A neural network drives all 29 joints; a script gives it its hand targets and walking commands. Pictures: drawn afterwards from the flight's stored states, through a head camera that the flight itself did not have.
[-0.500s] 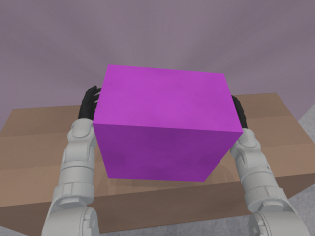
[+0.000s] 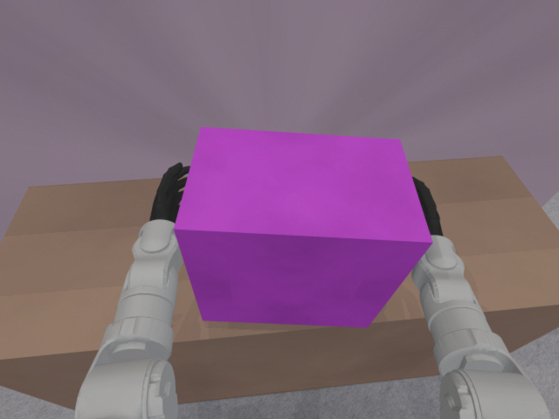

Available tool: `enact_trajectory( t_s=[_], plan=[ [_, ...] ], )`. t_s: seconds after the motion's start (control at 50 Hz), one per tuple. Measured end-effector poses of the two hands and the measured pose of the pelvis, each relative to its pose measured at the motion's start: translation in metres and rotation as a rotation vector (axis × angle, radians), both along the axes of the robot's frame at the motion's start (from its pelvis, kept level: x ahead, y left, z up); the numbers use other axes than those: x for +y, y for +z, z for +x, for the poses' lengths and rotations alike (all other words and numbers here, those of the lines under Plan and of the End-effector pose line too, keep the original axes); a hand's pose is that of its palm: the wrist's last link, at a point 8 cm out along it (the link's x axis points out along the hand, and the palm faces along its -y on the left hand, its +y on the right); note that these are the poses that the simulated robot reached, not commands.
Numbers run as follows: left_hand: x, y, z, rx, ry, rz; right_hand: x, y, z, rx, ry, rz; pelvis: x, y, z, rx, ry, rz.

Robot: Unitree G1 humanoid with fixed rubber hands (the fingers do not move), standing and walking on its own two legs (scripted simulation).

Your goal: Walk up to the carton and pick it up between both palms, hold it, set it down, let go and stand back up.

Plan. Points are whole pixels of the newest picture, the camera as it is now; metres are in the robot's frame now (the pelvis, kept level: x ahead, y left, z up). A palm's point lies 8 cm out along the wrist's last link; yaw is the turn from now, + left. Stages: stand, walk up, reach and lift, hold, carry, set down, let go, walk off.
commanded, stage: set down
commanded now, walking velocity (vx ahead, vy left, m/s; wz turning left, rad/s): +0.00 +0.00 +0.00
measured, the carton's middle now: (292, 237) +0.38 +0.01 +0.01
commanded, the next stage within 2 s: none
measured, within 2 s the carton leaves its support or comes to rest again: rests again in 0.76 s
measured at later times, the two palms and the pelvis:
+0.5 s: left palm (171, 227) +0.37 +0.21 +0.04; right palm (420, 237) +0.37 -0.18 +0.03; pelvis +0.01 +0.00 +0.00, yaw +0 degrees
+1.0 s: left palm (176, 237) +0.37 +0.20 +0.01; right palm (416, 244) +0.37 -0.19 +0.01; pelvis +0.01 +0.00 +0.00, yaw +0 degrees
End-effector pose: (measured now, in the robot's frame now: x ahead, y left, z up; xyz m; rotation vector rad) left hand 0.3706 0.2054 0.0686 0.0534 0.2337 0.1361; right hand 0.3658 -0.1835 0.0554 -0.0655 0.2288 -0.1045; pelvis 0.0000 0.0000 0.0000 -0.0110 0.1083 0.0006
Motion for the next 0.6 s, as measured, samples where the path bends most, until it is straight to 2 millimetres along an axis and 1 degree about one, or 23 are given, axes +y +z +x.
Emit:
enact_trajectory(
  t_s=[0.2, 0.6],
  plan=[
    [0.0, -0.01, 0.002, 0.0, 0.002, -0.006, 0.0, -0.006, 0.003, 0.0, 0.0, 0.001, 0.001, 0.0, 0.003, 0.011, -0.004, 0.0],
    [-0.001, -0.035, 0.0, 0.002, 0.0, -0.009, -0.001, -0.026, 0.0, 0.0, -0.007, 0.014, 0.003, -0.001, 0.006, 0.063, -0.005, -0.002]
  ],
)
